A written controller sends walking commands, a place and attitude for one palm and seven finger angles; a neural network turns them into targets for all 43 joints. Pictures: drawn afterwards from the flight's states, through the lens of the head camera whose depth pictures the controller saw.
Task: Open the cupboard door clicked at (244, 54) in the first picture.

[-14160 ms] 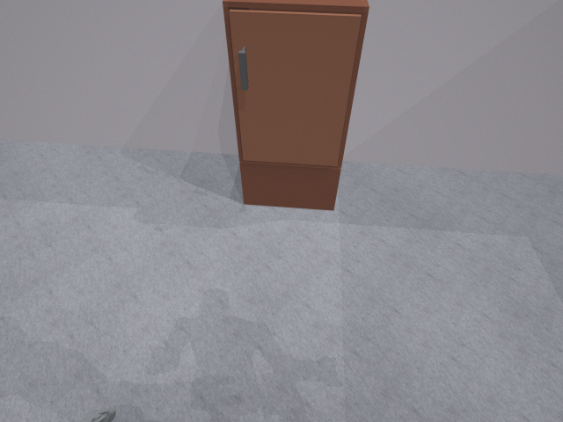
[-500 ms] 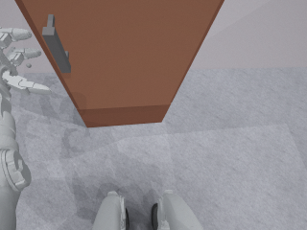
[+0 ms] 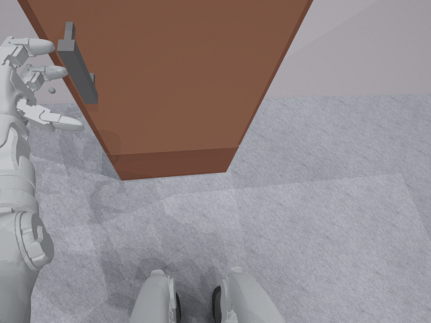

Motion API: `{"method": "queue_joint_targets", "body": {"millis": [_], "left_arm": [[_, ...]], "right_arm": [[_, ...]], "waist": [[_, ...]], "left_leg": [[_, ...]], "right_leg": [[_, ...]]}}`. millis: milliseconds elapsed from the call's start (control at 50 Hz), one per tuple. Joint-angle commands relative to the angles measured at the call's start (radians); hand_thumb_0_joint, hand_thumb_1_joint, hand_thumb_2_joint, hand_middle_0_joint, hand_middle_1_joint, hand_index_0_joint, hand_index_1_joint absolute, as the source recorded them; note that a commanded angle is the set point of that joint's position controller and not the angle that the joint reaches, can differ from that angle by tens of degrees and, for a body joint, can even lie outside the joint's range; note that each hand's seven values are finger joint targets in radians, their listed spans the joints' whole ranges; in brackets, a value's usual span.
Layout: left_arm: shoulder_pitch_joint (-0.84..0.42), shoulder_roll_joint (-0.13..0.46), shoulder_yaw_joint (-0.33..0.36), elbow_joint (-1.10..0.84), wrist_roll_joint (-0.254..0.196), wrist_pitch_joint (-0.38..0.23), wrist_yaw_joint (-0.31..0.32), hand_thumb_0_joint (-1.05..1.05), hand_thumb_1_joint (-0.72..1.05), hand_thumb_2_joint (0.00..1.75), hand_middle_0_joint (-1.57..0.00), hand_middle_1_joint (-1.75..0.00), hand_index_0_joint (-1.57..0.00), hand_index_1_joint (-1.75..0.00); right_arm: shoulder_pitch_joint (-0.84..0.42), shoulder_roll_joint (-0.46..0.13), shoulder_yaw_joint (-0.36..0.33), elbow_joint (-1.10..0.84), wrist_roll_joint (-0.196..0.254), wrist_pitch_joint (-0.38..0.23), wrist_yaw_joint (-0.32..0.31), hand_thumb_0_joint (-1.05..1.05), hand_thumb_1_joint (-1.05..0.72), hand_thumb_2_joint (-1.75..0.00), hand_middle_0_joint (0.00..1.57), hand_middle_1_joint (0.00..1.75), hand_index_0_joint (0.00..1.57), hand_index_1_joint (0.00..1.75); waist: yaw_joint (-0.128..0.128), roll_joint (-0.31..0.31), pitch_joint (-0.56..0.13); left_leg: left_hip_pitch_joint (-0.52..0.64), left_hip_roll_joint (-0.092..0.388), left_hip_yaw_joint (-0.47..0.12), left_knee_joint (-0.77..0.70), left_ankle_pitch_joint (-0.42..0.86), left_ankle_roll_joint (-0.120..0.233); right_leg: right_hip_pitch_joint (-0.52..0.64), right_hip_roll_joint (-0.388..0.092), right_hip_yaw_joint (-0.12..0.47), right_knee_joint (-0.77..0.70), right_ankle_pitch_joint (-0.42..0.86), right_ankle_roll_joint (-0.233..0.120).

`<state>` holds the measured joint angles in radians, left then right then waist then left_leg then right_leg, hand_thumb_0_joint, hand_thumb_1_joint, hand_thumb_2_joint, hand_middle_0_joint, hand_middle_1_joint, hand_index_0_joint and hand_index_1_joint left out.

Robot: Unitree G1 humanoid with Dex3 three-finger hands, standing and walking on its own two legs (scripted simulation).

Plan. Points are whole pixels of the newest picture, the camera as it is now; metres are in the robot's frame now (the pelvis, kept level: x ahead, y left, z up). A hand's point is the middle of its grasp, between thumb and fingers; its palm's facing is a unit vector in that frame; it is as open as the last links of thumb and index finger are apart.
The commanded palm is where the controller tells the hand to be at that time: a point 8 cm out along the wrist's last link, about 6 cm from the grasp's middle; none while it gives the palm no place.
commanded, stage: slide the fingers in behind the handle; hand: left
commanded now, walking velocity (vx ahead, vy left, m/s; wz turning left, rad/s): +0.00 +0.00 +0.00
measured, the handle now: (81, 66) +0.55 +0.21 +0.06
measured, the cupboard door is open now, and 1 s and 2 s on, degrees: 0 0 0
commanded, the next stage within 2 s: close the thumb around the handle in 1.28 s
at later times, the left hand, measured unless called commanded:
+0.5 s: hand (64, 92) +0.50 +0.23 +0.05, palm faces +0.06 -1.00 -0.04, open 14.0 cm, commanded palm +0.48 +0.25 +0.05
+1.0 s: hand (81, 91) +0.50 +0.20 +0.05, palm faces +0.09 -1.00 -0.01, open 13.8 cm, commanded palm +0.48 +0.23 +0.05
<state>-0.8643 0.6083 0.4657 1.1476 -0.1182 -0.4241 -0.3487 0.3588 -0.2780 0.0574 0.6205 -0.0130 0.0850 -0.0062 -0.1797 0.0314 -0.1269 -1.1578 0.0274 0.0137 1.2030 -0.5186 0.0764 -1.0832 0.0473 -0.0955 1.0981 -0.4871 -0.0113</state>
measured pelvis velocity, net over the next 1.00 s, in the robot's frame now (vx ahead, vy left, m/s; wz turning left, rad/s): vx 0.00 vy -0.01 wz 0.01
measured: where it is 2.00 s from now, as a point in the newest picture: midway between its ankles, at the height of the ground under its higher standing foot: outside the picture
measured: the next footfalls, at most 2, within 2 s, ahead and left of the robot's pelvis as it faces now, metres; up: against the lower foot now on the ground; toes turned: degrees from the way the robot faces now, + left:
none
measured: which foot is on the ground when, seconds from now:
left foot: down 0.00-1.00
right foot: down 0.00-1.00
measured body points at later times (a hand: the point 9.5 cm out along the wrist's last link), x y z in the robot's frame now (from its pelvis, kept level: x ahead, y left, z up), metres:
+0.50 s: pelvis +0.00 -0.01 +0.00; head +0.16 +0.03 +0.42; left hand +0.49 +0.28 +0.05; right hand +0.02 -0.28 -0.11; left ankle +0.02 +0.07 -0.64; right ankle +0.01 -0.12 -0.64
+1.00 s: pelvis +0.00 -0.01 +0.00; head +0.15 +0.02 +0.42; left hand +0.49 +0.26 +0.05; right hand +0.02 -0.27 -0.11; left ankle +0.02 +0.07 -0.64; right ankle +0.01 -0.12 -0.64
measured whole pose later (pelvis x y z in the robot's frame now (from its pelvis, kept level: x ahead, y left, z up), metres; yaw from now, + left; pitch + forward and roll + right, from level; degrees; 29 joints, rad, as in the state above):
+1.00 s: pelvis +0.00 -0.01 +0.00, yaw +1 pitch +26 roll -5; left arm -0.87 0.51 0.40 1.17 -0.10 -0.48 -0.21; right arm 0.36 -0.26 0.05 0.63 -0.02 0.09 0.02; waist -0.17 0.03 -0.13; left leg -1.14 0.03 0.01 1.20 -0.52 0.06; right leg -1.08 0.05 -0.09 1.12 -0.50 -0.03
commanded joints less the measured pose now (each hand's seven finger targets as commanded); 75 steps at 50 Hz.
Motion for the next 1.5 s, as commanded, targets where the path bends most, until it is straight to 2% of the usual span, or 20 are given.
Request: {"method": "queue_joint_targets", "body": {"millis": [0,80,160,220,280,340,420,500,580,680,800,900,960,1080,1160,1200,1300,1360,1440,1480], "left_arm": [[-0.412,0.296,0.025,-0.178,0.009,-0.051,0.041,0.0,-0.5,0.3,-0.3,-1.2,-0.3,-1.2],[-0.415,0.252,-0.002,-0.239,0.014,-0.073,0.048,0.0,-0.5,0.3,-0.3,-1.2,-0.3,-1.2],[-0.389,0.213,-0.011,-0.201,-0.021,-0.066,0.026,0.0,-0.5,0.3,-0.3,-1.2,-0.3,-1.2],[-0.422,0.17,-0.046,-0.217,-0.023,-0.072,0.027,0.0,-0.5,0.3,-0.3,-1.2,-0.3,-1.2],[-0.439,0.182,-0.045,-0.191,-0.011,-0.071,0.044,0.0,-0.5,0.3,-0.3,-1.2,-0.3,-1.2],[-0.43,0.203,-0.033,-0.204,0.0,-0.083,0.052,0.0,-0.5,0.3,-0.3,-1.2,-0.3,-1.2],[-0.424,0.104,-0.097,-0.25,-0.013,-0.095,0.046,0.0,-0.5,0.3,-0.3,-1.2,-0.3,-1.2],[-0.408,0.113,-0.072,-0.212,-0.03,-0.078,0.058,0.0,-0.5,0.3,-0.3,-1.2,-0.3,-1.2],[-0.401,0.198,0.0,-0.2,-0.01,-0.076,0.105,0.0,-0.5,0.3,-0.3,-1.2,-0.3,-1.2],[-0.403,0.14,-0.053,-0.215,0.03,-0.11,0.137,0.0,-0.5,0.3,-0.3,-1.2,-0.3,-1.2],[-0.427,0.103,-0.066,-0.195,-0.002,-0.107,0.123,0.0,-0.5,0.3,-0.3,-1.2,-0.3,-1.2],[-0.441,0.109,-0.069,-0.175,0.014,-0.106,0.131,0.0,-0.5,0.3,-0.3,-1.2,-0.3,-1.2],[-0.465,0.122,-0.066,-0.202,0.021,-0.113,0.131,0.0,-0.5,0.3,-0.3,-1.2,-0.3,-1.2],[-0.456,0.089,-0.085,-0.187,0.01,-0.109,0.133,0.0,-0.5,0.3,-0.3,-1.2,-0.3,-1.2],[-0.469,0.113,-0.069,-0.196,0.018,-0.117,0.147,0.0,-0.5,0.3,-0.3,-1.2,-0.3,-1.2],[-0.455,0.07,-0.097,-0.181,0.02,-0.116,0.147,0.0,-0.5,0.3,-0.3,-1.2,-0.3,-1.2],[-0.431,0.11,-0.06,-0.199,0.013,-0.125,0.141,0.0,-0.5,0.3,-0.3,-1.2,-0.3,-1.2],[-0.429,0.109,-0.065,-0.167,0.01,-0.118,0.135,0.0,-0.5,0.3,-0.3,-1.2,-0.3,-1.2],[-0.452,0.166,-0.03,-0.176,0.017,-0.116,0.134,0.0,-0.28,0.4,-0.32,-1.22,-0.32,-1.22],[-0.411,0.122,-0.049,-0.182,0.01,-0.113,0.129,0.0,-0.16,0.44,-0.32,-1.24,-0.32,-1.24]], "right_arm": [[0.182,-0.205,-0.068,-0.046,0.001,-0.001,-0.011,0.0,-0.9,-0.9,0.2,0.3,0.2,0.3],[0.186,-0.197,-0.075,-0.047,-0.003,0.0,-0.005,0.0,-0.9,-0.9,0.2,0.3,0.2,0.3],[0.184,-0.197,-0.078,-0.035,0.004,0.004,-0.006,0.0,-0.9,-0.9,0.2,0.3,0.2,0.3],[0.179,-0.19,-0.078,-0.032,0.004,-0.001,-0.005,0.0,-0.9,-0.9,0.2,0.3,0.2,0.3],[0.179,-0.191,-0.077,-0.022,0.003,0.0,-0.006,0.0,-0.9,-0.9,0.2,0.3,0.2,0.3],[0.184,-0.191,-0.075,-0.024,0.0,-0.003,-0.004,0.0,-0.9,-0.9,0.2,0.3,0.2,0.3],[0.181,-0.179,-0.083,-0.022,-0.003,-0.003,0.003,0.0,-0.9,-0.9,0.2,0.3,0.2,0.3],[0.168,-0.182,-0.083,-0.022,0.004,0.0,0.002,0.0,-0.9,-0.9,0.2,0.3,0.2,0.3],[0.166,-0.181,-0.074,-0.04,0.001,-0.003,0.0,0.0,-0.9,-0.9,0.2,0.3,0.2,0.3],[0.165,-0.171,-0.076,-0.048,-0.006,0.001,0.014,0.0,-0.9,-0.9,0.2,0.3,0.2,0.3],[0.162,-0.175,-0.08,-0.041,-0.002,-0.005,0.012,0.0,-0.9,-0.9,0.2,0.3,0.2,0.3],[0.171,-0.175,-0.08,-0.03,-0.004,-0.005,0.011,0.0,-0.9,-0.9,0.2,0.3,0.2,0.3],[0.177,-0.175,-0.08,-0.028,-0.007,-0.005,0.011,0.0,-0.9,-0.9,0.2,0.3,0.2,0.3],[0.171,-0.177,-0.082,-0.026,-0.005,0.0,0.013,0.0,-0.9,-0.9,0.2,0.3,0.2,0.3],[0.174,-0.179,-0.082,-0.027,-0.008,-0.002,0.011,0.0,-0.9,-0.9,0.2,0.3,0.2,0.3],[0.171,-0.176,-0.083,-0.027,-0.008,-0.003,0.015,0.0,-0.9,-0.9,0.2,0.3,0.2,0.3],[0.17,-0.177,-0.084,-0.032,-0.008,-0.002,0.014,0.0,-0.9,-0.9,0.2,0.3,0.2,0.3],[0.166,-0.178,-0.078,-0.032,-0.005,0.001,0.013,0.0,-0.9,-0.9,0.2,0.3,0.2,0.3],[0.172,-0.181,-0.076,-0.037,-0.005,0.001,0.008,0.0,-0.9,-0.9,0.2,0.3,0.2,0.3],[0.169,-0.175,-0.08,-0.04,-0.005,0.002,0.011,0.0,-0.9,-0.9,0.2,0.3,0.2,0.3]], "waist": [[-0.007,0.197,-0.468],[-0.006,0.219,-0.54],[-0.018,0.149,-0.502],[-0.024,0.179,-0.493],[-0.034,0.161,-0.456],[-0.02,0.186,-0.493],[-0.023,0.212,-0.535],[-0.024,0.137,-0.499],[0.002,0.147,-0.486],[-0.013,0.151,-0.489],[-0.027,0.122,-0.486],[-0.033,0.125,-0.485],[-0.023,0.177,-0.521],[-0.032,0.14,-0.486],[-0.023,0.174,-0.506],[-0.032,0.153,-0.486],[-0.018,0.133,-0.524],[-0.026,0.121,-0.473],[-0.021,0.14,-0.49],[-0.011,0.167,-0.512]], "left_leg": [[0.539,0.027,-0.15,-0.145,0.46,-0.065],[0.62,0.033,-0.156,-0.137,0.544,-0.073],[0.563,0.029,-0.141,-0.136,0.505,-0.058],[0.57,0.026,-0.139,-0.135,0.488,-0.056],[0.534,0.022,-0.135,-0.136,0.435,-0.052],[0.557,0.021,-0.133,-0.133,0.476,-0.055],[0.631,0.025,-0.144,-0.126,0.559,-0.063],[0.547,0.016,-0.129,-0.136,0.472,-0.052],[0.481,0.007,-0.109,-0.136,0.445,-0.048],[0.509,0.012,-0.109,-0.127,0.472,-0.051],[0.479,0.008,-0.106,-0.133,0.4,-0.046],[0.473,0.008,-0.11,-0.123,0.409,-0.045],[0.521,0.009,-0.117,-0.124,0.447,-0.052],[0.518,0.011,-0.124,-0.132,0.423,-0.051],[0.537,0.011,-0.128,-0.134,0.437,-0.055],[0.532,0.011,-0.129,-0.135,0.416,-0.055],[0.512,0.006,-0.114,-0.128,0.44,-0.05],[0.481,0.006,-0.114,-0.132,0.405,-0.048],[0.473,0.004,-0.11,-0.127,0.419,-0.045],[0.513,0.007,-0.113,-0.126,0.461,-0.053]], "right_leg": [[0.067,0.012,0.038,-0.097,0.222,-0.017],[0.072,0.015,0.037,-0.097,0.259,-0.017],[0.111,0.018,0.043,-0.109,0.281,-0.013],[0.085,0.016,0.046,-0.107,0.267,-0.016],[0.079,0.015,0.05,-0.115,0.241,-0.014],[0.096,0.015,0.051,-0.106,0.268,-0.019],[0.08,0.017,0.043,-0.102,0.295,-0.021],[0.132,0.017,0.048,-0.115,0.285,-0.015],[0.169,0.012,0.059,-0.102,0.29,-0.014],[0.15,0.015,0.06,-0.096,0.305,-0.013],[0.161,0.015,0.064,-0.11,0.274,-0.011],[0.141,0.014,0.065,-0.102,0.277,-0.01],[0.13,0.014,0.061,-0.095,0.285,-0.016],[0.115,0.016,0.054,-0.104,0.261,-0.015],[0.108,0.015,0.054,-0.098,0.259,-0.018],[0.093,0.015,0.05,-0.104,0.241,-0.016],[0.155,0.016,0.06,-0.102,0.288,-0.014],[0.141,0.017,0.059,-0.105,0.263,-0.014],[0.156,0.016,0.064,-0.097,0.282,-0.015],[0.144,0.016,0.057,-0.093,0.297,-0.016]]}}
